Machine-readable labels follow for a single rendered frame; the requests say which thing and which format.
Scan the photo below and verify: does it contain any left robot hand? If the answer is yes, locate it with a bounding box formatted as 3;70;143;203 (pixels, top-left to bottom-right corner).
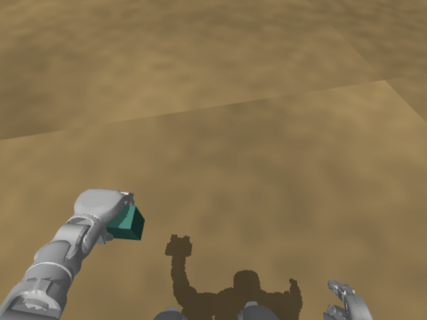
74;189;135;244

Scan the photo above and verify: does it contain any right robot hand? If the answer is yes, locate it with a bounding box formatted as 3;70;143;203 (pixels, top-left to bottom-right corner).
323;280;373;320

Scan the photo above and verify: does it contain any left robot arm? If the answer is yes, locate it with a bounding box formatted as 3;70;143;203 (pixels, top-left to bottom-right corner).
0;213;103;320

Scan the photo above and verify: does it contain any carton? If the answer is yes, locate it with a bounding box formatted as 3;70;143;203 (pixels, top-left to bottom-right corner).
106;205;145;241

